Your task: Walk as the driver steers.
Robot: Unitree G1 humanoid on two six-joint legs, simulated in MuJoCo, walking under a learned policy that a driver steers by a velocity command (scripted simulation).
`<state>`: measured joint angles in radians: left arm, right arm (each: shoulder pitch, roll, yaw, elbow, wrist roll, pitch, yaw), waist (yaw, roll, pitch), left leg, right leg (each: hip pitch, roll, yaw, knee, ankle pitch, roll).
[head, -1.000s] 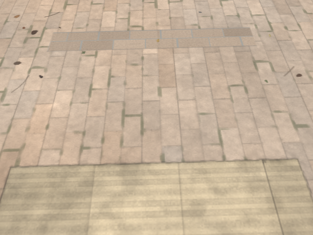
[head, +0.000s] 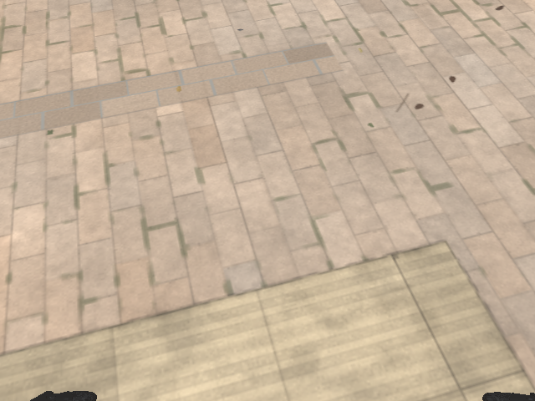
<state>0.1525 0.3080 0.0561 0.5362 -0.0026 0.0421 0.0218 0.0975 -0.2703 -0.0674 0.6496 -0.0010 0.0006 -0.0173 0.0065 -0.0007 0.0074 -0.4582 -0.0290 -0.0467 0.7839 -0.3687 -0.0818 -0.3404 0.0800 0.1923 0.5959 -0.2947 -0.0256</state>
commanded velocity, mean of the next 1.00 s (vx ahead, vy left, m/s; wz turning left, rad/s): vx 0.49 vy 0.00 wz -0.09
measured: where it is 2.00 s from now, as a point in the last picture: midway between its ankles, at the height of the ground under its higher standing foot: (262, 172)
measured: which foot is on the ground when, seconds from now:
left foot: up 0.00-0.04, down 0.06-0.40, up 0.42-0.82, down 0.84-1.00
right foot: down 0.00-0.06, up 0.08-0.36, down 0.38-0.86, up 0.88-1.00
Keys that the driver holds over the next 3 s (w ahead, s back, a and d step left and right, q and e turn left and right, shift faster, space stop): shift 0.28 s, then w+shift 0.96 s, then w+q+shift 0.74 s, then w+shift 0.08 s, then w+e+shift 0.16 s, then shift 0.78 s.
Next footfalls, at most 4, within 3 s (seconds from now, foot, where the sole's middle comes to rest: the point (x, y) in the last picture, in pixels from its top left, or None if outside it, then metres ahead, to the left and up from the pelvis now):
0.06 left None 0.06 0.13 -0.77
0.38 right None -0.01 -0.11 -0.77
0.84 left None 0.39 0.19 -0.77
1.34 right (313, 263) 0.85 -0.07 -0.77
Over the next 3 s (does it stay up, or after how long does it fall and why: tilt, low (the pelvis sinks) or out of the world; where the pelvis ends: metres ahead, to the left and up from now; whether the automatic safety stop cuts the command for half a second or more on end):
stays up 1.68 0.44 0.00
